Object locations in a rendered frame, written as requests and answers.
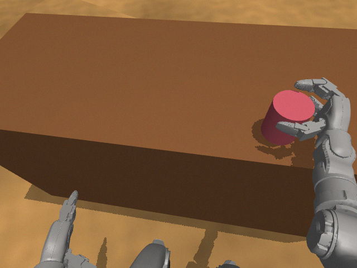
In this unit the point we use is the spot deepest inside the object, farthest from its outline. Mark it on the left robot hand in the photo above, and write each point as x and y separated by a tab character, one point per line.
56	247

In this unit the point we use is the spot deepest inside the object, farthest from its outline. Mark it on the right robot arm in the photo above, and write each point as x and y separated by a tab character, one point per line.
333	232

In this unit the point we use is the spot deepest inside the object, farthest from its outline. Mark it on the can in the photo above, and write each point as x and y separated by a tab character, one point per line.
288	106

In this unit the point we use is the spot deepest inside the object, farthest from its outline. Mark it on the right robot hand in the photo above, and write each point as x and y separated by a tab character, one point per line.
334	115

